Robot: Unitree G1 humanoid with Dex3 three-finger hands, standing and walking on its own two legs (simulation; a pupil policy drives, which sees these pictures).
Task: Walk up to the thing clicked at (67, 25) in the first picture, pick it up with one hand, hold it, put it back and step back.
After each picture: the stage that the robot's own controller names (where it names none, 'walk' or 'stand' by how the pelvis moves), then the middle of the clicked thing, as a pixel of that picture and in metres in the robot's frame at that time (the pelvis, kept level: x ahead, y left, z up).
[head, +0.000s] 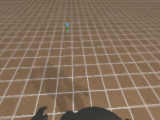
stand; (67, 28) +2.12 +0.63 -0.65
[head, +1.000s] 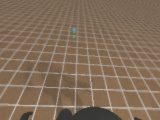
walk; (73, 33) +2.01 +0.35 -0.63
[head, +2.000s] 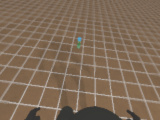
walk; (79, 43) +1.40 +0.17 -0.64
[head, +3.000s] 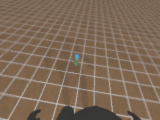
walk; (76, 60) +0.95 +0.15 -0.64
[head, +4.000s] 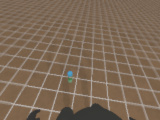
walk; (70, 77) +0.63 +0.20 -0.64
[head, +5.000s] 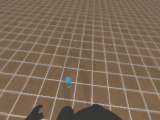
stand; (68, 82) +0.48 +0.20 -0.64
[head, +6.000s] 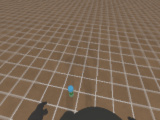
stand; (71, 91) +0.42 +0.19 -0.65
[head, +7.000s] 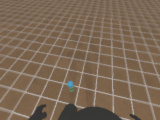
stand; (70, 86) +0.42 +0.20 -0.64
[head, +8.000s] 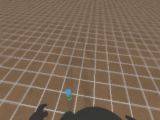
stand; (68, 95) +0.38 +0.20 -0.66
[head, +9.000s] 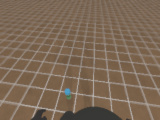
stand; (68, 94) +0.38 +0.22 -0.66
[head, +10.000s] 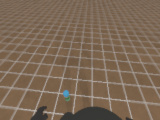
stand; (66, 96) +0.36 +0.23 -0.66
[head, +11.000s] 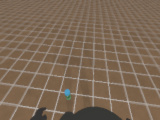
stand; (67, 94) +0.37 +0.21 -0.66
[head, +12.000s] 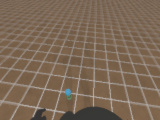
stand; (68, 94) +0.37 +0.21 -0.66
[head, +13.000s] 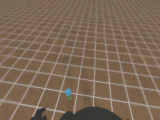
go down; (68, 94) +0.37 +0.21 -0.66
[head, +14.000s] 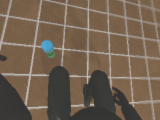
go down; (49, 50) +0.44 +0.28 -0.25
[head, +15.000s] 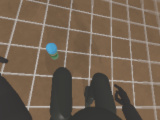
close in; (53, 52) +0.43 +0.29 -0.27
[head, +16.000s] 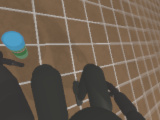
close in; (18, 48) +0.40 +0.34 -0.16
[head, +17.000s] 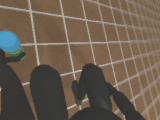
lift; (14, 49) +0.39 +0.35 -0.15
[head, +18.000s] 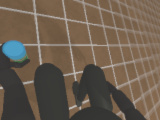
lift; (19, 55) +0.35 +0.34 -0.15
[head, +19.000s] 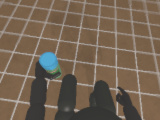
lift; (53, 68) +0.30 +0.23 +0.00
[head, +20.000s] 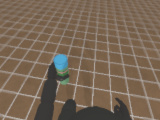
hold; (62, 71) +0.31 +0.17 +0.03
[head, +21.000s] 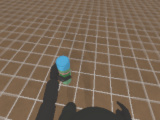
hold; (65, 72) +0.31 +0.16 +0.03
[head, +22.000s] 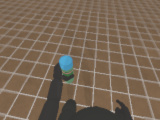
crouch; (67, 71) +0.32 +0.14 +0.02
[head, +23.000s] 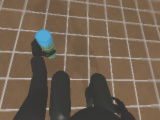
crouch; (48, 47) +0.45 +0.25 -0.05
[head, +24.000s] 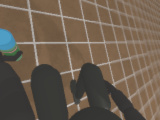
lower; (10, 48) +0.39 +0.35 -0.16
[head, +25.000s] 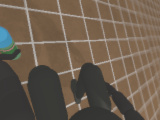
lower; (7, 47) +0.40 +0.36 -0.16
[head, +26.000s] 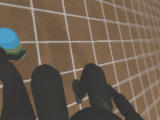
lower; (13, 47) +0.39 +0.35 -0.16
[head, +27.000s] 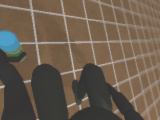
lower; (14, 50) +0.38 +0.35 -0.16
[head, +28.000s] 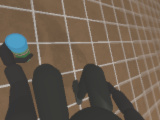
loosen; (21, 51) +0.38 +0.32 -0.16
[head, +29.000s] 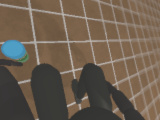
withdraw; (19, 53) +0.36 +0.32 -0.16
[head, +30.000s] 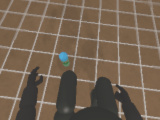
walk; (65, 60) +0.44 +0.25 -0.33
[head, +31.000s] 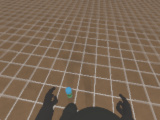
stand; (69, 93) +0.36 +0.18 -0.59
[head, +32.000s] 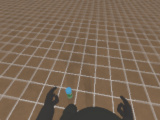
stand; (69, 93) +0.37 +0.20 -0.60
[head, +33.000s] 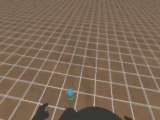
stand; (70, 94) +0.38 +0.18 -0.64
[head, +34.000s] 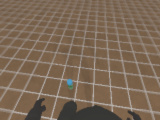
walk; (70, 84) +0.42 +0.20 -0.64
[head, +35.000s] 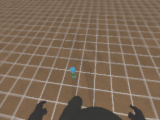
walk; (73, 72) +0.61 +0.25 -0.63
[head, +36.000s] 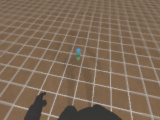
walk; (78, 54) +0.96 +0.16 -0.63
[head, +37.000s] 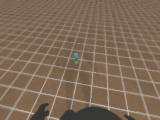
stand; (76, 58) +1.02 +0.21 -0.65
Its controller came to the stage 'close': yes
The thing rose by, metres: 0.68
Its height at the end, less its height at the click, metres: +0.00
